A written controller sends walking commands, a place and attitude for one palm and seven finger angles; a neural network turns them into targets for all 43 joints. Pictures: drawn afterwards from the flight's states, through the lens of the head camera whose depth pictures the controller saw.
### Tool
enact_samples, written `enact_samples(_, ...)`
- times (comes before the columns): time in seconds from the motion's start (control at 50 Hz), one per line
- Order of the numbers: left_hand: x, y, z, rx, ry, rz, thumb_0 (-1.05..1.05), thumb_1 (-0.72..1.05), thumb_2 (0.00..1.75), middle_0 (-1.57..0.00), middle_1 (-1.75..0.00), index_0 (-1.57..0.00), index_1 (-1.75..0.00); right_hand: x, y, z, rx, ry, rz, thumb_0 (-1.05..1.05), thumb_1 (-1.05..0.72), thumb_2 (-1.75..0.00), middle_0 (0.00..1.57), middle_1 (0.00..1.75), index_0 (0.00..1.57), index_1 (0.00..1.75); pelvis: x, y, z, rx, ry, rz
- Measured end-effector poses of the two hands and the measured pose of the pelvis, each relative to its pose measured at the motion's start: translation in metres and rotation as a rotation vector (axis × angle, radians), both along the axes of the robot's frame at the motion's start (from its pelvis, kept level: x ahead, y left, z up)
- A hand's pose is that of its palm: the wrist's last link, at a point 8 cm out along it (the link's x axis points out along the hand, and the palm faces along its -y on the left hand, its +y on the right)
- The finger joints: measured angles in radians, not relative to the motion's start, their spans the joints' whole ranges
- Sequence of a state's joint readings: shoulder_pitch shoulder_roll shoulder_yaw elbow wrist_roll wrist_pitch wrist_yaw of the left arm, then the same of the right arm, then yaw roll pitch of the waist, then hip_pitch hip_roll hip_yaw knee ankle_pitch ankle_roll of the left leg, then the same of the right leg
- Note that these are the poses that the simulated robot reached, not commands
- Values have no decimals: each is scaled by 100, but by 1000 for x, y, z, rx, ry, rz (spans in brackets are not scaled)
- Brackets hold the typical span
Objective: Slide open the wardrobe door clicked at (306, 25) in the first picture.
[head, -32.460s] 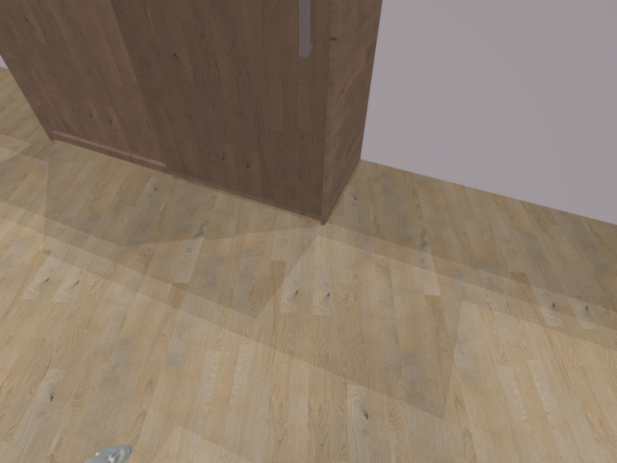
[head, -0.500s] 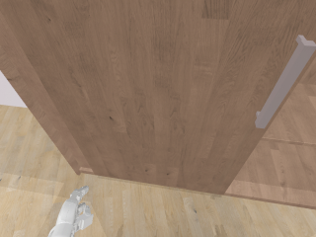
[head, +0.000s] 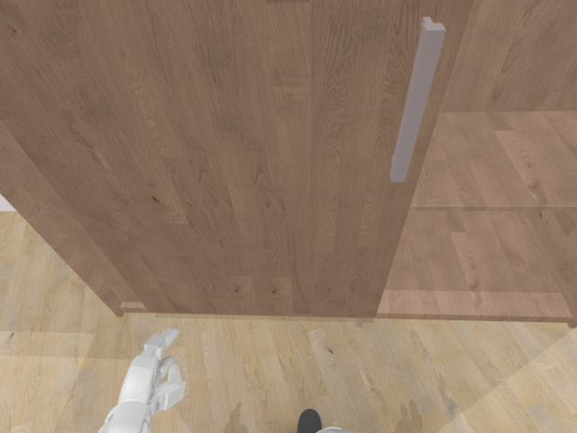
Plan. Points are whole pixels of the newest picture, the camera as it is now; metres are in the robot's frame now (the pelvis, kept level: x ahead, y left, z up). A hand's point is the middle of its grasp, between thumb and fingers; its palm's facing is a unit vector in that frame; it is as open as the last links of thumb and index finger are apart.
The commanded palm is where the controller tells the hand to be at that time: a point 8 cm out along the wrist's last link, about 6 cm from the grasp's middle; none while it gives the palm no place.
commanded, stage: step back with the hand held close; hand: right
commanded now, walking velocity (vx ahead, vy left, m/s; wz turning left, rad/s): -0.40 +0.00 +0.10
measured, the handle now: (410, 109) +0.58 -0.20 +0.14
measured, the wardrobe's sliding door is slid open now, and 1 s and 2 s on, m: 0.68 0.68 0.68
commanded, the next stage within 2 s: stop stepping back and stand still in 0.06 s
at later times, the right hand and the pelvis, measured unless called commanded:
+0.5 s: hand out of the picture +0.07 -0.34 +0.20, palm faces +0.40 +0.84 -0.37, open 7.4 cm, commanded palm +0.02 -0.39 +0.18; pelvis -0.14 -0.10 -0.02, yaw +5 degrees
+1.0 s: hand out of the picture -0.01 -0.43 +0.18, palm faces +0.49 +0.82 -0.29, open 7.4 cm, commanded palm -0.07 -0.46 +0.18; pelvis -0.23 -0.17 -0.01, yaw +3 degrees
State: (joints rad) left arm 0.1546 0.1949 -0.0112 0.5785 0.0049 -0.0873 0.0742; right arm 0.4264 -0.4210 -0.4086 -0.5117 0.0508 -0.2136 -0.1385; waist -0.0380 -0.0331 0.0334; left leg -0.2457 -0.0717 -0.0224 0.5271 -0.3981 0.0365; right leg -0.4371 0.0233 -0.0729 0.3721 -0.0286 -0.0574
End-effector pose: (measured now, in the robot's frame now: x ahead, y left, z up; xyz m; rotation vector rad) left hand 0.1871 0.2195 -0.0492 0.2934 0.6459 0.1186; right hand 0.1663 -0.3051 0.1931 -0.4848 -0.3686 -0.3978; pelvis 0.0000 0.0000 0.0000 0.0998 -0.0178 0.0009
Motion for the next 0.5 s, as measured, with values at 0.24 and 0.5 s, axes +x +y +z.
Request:
enact_samples(0.24, -92, -21, -5, 51, 4, 90, 1, 90, 90, -20, -30, -20, -30, -39, -34, -7, 13, -154, 122, 1, -89, -90, 21, 30, 21, 30, -66, -44, -18, 25, -57, 61)
enact_samples(0.5, -227, -73, -33, -3, 143, 158, 1, 90, 90, -20, -30, -20, -30, -139, -82, 14, -94, -196, 142, 1, -88, -90, 21, 30, 22, 30, -144, -100, -22, -50, -36, 85)
